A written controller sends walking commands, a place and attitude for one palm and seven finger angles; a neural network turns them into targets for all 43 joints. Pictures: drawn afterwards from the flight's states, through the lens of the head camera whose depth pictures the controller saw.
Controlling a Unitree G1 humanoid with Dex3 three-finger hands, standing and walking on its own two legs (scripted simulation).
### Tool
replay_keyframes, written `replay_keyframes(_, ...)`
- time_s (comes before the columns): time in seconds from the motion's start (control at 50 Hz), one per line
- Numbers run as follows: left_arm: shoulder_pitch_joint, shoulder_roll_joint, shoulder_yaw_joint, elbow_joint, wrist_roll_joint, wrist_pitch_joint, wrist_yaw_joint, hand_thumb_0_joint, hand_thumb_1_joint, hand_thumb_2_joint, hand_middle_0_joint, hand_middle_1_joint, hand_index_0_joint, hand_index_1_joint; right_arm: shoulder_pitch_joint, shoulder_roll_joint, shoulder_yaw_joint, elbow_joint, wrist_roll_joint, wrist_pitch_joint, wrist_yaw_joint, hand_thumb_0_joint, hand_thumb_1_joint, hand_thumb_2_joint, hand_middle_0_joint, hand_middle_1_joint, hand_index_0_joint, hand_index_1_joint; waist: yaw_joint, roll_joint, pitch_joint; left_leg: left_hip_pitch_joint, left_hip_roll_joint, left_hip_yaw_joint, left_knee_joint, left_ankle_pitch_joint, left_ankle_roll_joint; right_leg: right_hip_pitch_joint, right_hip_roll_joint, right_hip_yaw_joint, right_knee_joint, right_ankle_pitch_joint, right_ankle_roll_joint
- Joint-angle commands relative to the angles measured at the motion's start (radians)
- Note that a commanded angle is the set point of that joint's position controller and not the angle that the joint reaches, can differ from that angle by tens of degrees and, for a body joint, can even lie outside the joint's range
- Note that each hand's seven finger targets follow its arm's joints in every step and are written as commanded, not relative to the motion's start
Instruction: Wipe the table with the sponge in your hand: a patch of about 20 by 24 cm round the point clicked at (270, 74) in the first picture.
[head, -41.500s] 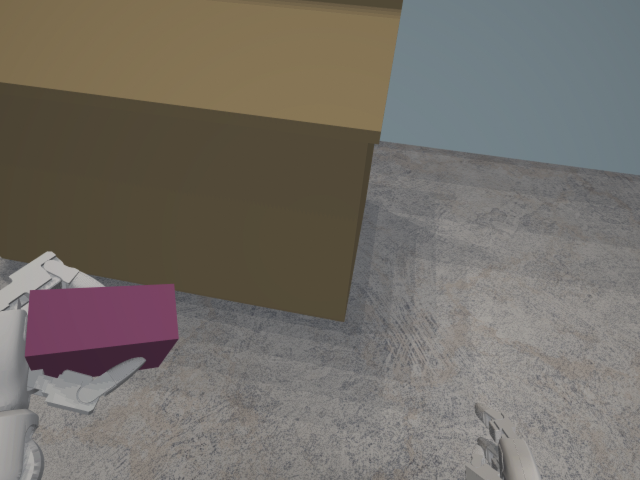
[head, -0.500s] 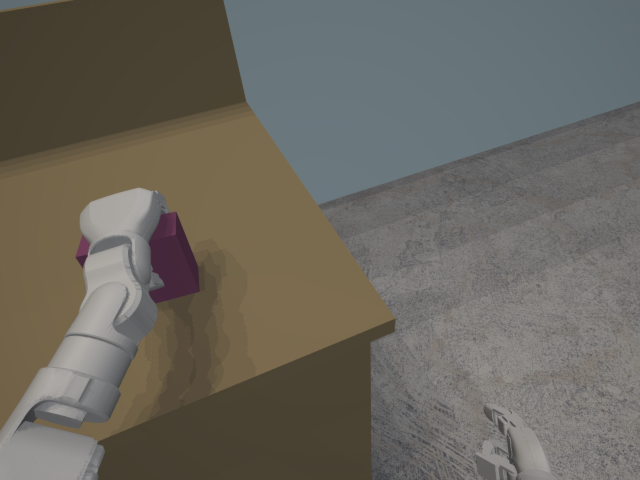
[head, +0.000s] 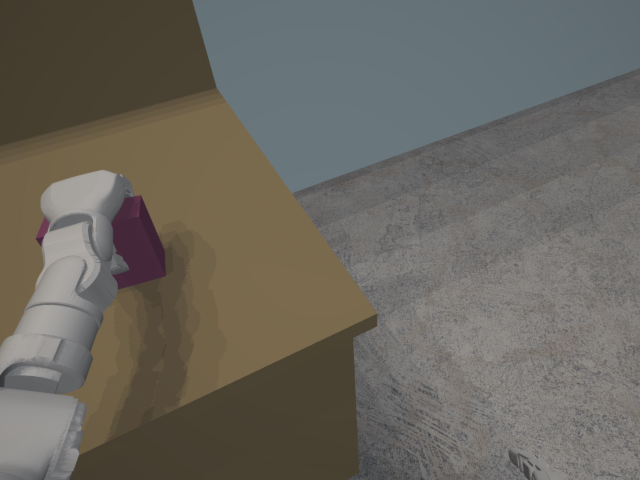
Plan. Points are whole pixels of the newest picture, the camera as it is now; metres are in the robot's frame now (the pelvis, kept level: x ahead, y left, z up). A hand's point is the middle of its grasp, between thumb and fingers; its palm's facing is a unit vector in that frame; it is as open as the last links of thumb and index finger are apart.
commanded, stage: wipe forward along the middle lane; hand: left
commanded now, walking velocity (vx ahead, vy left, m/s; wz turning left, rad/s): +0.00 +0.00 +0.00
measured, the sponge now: (114, 256) +0.37 +0.31 +0.11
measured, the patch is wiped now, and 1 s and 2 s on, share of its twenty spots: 0.95 0.95 0.95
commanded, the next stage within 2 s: slide back across to the first lane in 0.28 s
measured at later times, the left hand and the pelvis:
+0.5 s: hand (97, 214) +0.42 +0.33 +0.15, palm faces -0.06 -0.02 -1.00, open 9.4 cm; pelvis +0.01 +0.01 +0.00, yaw -1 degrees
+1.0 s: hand (35, 229) +0.38 +0.40 +0.15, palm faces -0.02 -0.03 -1.00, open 9.4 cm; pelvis +0.03 +0.05 +0.01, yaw +1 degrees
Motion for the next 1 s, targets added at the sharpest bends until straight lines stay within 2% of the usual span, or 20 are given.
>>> replay_keyframes(0.0, -0.266, 0.269, 0.051, 0.057, 0.061, -0.002, 0.024, 0.000, 0.100, 1.300, -1.200, -1.600, -1.200, -1.600, -0.100, -0.111, -0.034, -0.135, -0.004, -0.038, -0.010, 0.000, -0.900, -0.900, 0.200, 0.300, 0.200, 0.300, -0.003, -0.156, -0.114, -0.055, -0.040, 0.051, -0.049, 0.019, 0.050, 0.093, -0.060, 0.059, -0.120, 0.075, 0.032)
replay_keyframes(0.06, -0.306, 0.290, 0.053, 0.098, 0.072, -0.020, 0.026, 0.000, 0.100, 1.300, -1.200, -1.600, -1.200, -1.600, -0.087, -0.113, -0.036, -0.131, -0.002, -0.035, -0.012, 0.000, -0.900, -0.900, 0.200, 0.300, 0.200, 0.300, -0.010, -0.167, -0.121, -0.065, -0.041, 0.055, -0.041, 0.002, 0.052, 0.084, -0.063, 0.073, -0.130, 0.054, 0.036)
replay_keyframes(0.08, -0.339, 0.285, 0.049, 0.086, 0.071, -0.032, 0.021, 0.000, 0.100, 1.300, -1.200, -1.600, -1.200, -1.600, -0.088, -0.107, -0.035, -0.138, -0.001, -0.037, -0.013, 0.000, -0.900, -0.900, 0.200, 0.300, 0.200, 0.300, -0.010, -0.133, -0.132, -0.060, -0.040, 0.050, -0.048, 0.011, 0.051, 0.083, -0.064, 0.071, -0.127, 0.065, 0.030)
replay_keyframes(0.1, -0.329, 0.320, 0.074, 0.132, 0.079, -0.037, 0.026, 0.000, 0.100, 1.300, -1.200, -1.600, -1.200, -1.600, -0.067, -0.115, -0.037, -0.125, -0.005, -0.034, -0.014, 0.000, -0.900, -0.900, 0.200, 0.300, 0.200, 0.300, -0.010, -0.149, -0.132, -0.064, -0.038, 0.052, -0.044, 0.007, 0.052, 0.084, -0.061, 0.068, -0.125, 0.056, 0.031)
replay_keyframes(0.14, -0.353, 0.303, 0.052, 0.155, 0.087, -0.052, 0.026, 0.000, 0.100, 1.300, -1.200, -1.600, -1.200, -1.600, -0.059, -0.115, -0.037, -0.129, -0.002, -0.031, -0.013, 0.000, -0.900, -0.900, 0.200, 0.300, 0.200, 0.300, -0.017, -0.162, -0.123, -0.074, -0.038, 0.051, -0.045, 0.001, 0.052, 0.068, -0.059, 0.061, -0.127, 0.050, 0.032)
replay_keyframes(0.18, -0.387, 0.312, 0.062, 0.148, 0.086, -0.071, 0.028, 0.000, 0.100, 1.300, -1.200, -1.600, -1.200, -1.600, -0.054, -0.110, -0.038, -0.133, -0.003, -0.034, -0.013, 0.000, -0.900, -0.900, 0.200, 0.300, 0.200, 0.300, -0.013, -0.123, -0.159, -0.069, -0.038, 0.046, -0.047, 0.022, 0.051, 0.081, -0.062, 0.066, -0.121, 0.083, 0.025)
replay_keyframes(0.22, -0.385, 0.319, 0.059, 0.188, 0.089, -0.077, 0.034, 0.000, 0.100, 1.300, -1.200, -1.600, -1.200, -1.600, -0.033, -0.117, -0.040, -0.124, -0.002, -0.028, -0.013, 0.000, -0.900, -0.900, 0.200, 0.300, 0.200, 0.300, -0.022, -0.158, -0.148, -0.077, -0.038, 0.053, -0.039, 0.015, 0.053, 0.079, -0.062, 0.063, -0.126, 0.081, 0.032)
replay_keyframes(0.28, -0.387, 0.312, 0.067, 0.168, 0.074, -0.094, 0.035, 0.000, 0.100, 1.300, -1.200, -1.600, -1.200, -1.600, -0.037, -0.111, -0.042, -0.132, -0.001, -0.028, -0.010, 0.000, -0.900, -0.900, 0.200, 0.300, 0.200, 0.300, -0.014, -0.131, -0.186, -0.066, -0.036, 0.050, -0.043, 0.040, 0.052, 0.100, -0.065, 0.067, -0.120, 0.125, 0.028)
replay_keyframes(0.34, -0.353, 0.329, 0.080, 0.198, 0.075, -0.094, 0.044, 0.000, 0.100, 1.300, -1.200, -1.600, -1.200, -1.600, -0.024, -0.120, -0.045, -0.123, 0.000, -0.017, -0.007, 0.000, -0.900, -0.900, 0.200, 0.300, 0.200, 0.300, -0.017, -0.158, -0.162, -0.075, -0.035, 0.055, -0.040, 0.039, 0.054, 0.098, -0.062, 0.063, -0.122, 0.133, 0.032)
replay_keyframes(0.38, -0.387, 0.322, 0.077, 0.160, 0.069, -0.102, 0.043, 0.000, 0.100, 1.300, -1.200, -1.600, -1.200, -1.600, -0.037, -0.114, -0.044, -0.131, 0.002, -0.018, -0.006, 0.000, -0.900, -0.900, 0.200, 0.300, 0.200, 0.300, -0.013, -0.124, -0.178, -0.065, -0.036, 0.048, -0.053, 0.053, 0.054, 0.103, -0.063, 0.061, -0.121, 0.137, 0.026)
replay_keyframes(0.44, -0.346, 0.380, 0.119, 0.163, 0.073, -0.098, 0.050, 0.000, 0.100, 1.300, -1.200, -1.600, -1.200, -1.600, -0.031, -0.123, -0.048, -0.125, -0.001, -0.009, -0.006, 0.000, -0.900, -0.900, 0.200, 0.300, 0.200, 0.300, -0.002, -0.150, -0.192, -0.053, -0.037, 0.057, -0.047, 0.063, 0.057, 0.134, -0.062, 0.062, -0.120, 0.149, 0.031)
replay_keyframes(0.58, -0.300, 0.403, 0.163, -0.009, 0.051, -0.084, 0.047, 0.000, 0.100, 1.300, -1.200, -1.600, -1.200, -1.600, -0.085, -0.112, -0.046, -0.162, -0.003, -0.007, 0.004, 0.000, -0.900, -0.900, 0.200, 0.300, 0.200, 0.300, 0.029, -0.084, -0.237, 0.012, -0.038, 0.045, -0.073, 0.160, 0.059, 0.192, -0.061, 0.040, -0.106, 0.234, 0.017)
replay_keyframes(0.6, -0.289, 0.415, 0.169, -0.004, 0.055, -0.075, 0.048, 0.000, 0.100, 1.300, -1.200, -1.600, -1.200, -1.600, -0.080, -0.117, -0.048, -0.152, -0.003, -0.003, 0.005, 0.000, -0.900, -0.900, 0.200, 0.300, 0.200, 0.300, 0.023, -0.088, -0.213, 0.021, -0.036, 0.048, -0.070, 0.166, 0.060, 0.185, -0.056, 0.034, -0.107, 0.237, 0.017)
replay_keyframes(0.62, -0.252, 0.424, 0.186, -0.028, 0.047, -0.067, 0.049, 0.000, 0.100, 1.300, -1.200, -1.600, -1.200, -1.600, -0.089, -0.116, -0.048, -0.159, -0.005, -0.002, 0.008, 0.000, -0.900, -0.900, 0.200, 0.300, 0.200, 0.300, 0.036, -0.086, -0.215, 0.023, -0.037, 0.047, -0.074, 0.169, 0.060, 0.195, -0.057, 0.031, -0.108, 0.231, 0.018)
replay_keyframes(0.76, -0.259, 0.450, 0.208, -0.194, 0.037, -0.020, 0.025, 0.000, 0.100, 1.300, -1.200, -1.600, -1.200, -1.600, -0.137, -0.110, -0.043, -0.173, -0.007, -0.012, 0.014, 0.000, -0.900, -0.900, 0.200, 0.300, 0.200, 0.300, 0.038, -0.067, -0.231, 0.091, -0.036, 0.037, -0.075, 0.260, 0.057, 0.216, -0.055, 0.019, -0.102, 0.302, 0.009)
replay_keyframes(0.78, -0.271, 0.465, 0.224, -0.230, 0.032, -0.021, 0.016, 0.000, 0.100, 1.300, -1.200, -1.600, -1.200, -1.600, -0.150, -0.109, -0.040, -0.177, -0.009, -0.016, 0.013, 0.000, -0.900, -0.900, 0.200, 0.300, 0.200, 0.300, 0.045, -0.030, -0.251, 0.108, -0.037, 0.031, -0.080, 0.290, 0.055, 0.220, -0.055, 0.020, -0.100, 0.312, 0.002)
replay_keyframes(0.88, -0.265, 0.396, 0.175, -0.307, 0.021, -0.019, -0.026, 0.000, 0.100, 1.300, -1.200, -1.600, -1.200, -1.600, -0.153, -0.100, -0.036, -0.192, -0.009, -0.030, 0.012, 0.000, -0.900, -0.900, 0.200, 0.300, 0.200, 0.300, 0.028, -0.017, -0.235, 0.176, -0.027, 0.008, -0.081, 0.357, 0.053, 0.172, -0.046, -0.011, -0.113, 0.308, -0.006)
replay_keyframes(0.94, -0.236, 0.399, 0.176, -0.338, 0.029, -0.031, -0.040, 0.000, 0.100, 1.300, -1.200, -1.600, -1.200, -1.600, -0.140, -0.103, -0.041, -0.188, -0.013, -0.030, 0.011, 0.000, -0.900, -0.900, 0.200, 0.300, 0.200, 0.300, 0.020, -0.024, -0.247, 0.209, -0.022, -0.001, -0.070, 0.400, 0.050, 0.163, -0.044, -0.023, -0.116, 0.320, -0.004)
replay_keyframes(0.96, -0.250, 0.374, 0.153, -0.341, 0.034, -0.031, -0.044, 0.000, 0.100, 1.300, -1.200, -1.600, -1.200, -1.600, -0.139, -0.101, -0.039, -0.186, -0.014, -0.031, 0.012, 0.000, -0.900, -0.900, 0.200, 0.300, 0.200, 0.300, 0.014, -0.013, -0.233, 0.219, -0.020, -0.002, -0.067, 0.419, 0.047, 0.148, -0.044, -0.023, -0.117, 0.325, -0.006)
replay_keyframes(0.98, -0.254, 0.378, 0.167, -0.372, 0.021, -0.039, -0.050, 0.000, 0.100, 1.300, -1.200, -1.600, -1.200, -1.600, -0.146, -0.098, -0.035, -0.194, -0.012, -0.038, 0.013, 0.000, -0.900, -0.900, 0.200, 0.300, 0.200, 0.300, 0.023, 0.009, -0.244, 0.232, -0.016, -0.013, -0.074, 0.451, 0.043, 0.151, -0.043, -0.024, -0.119, 0.323, -0.012)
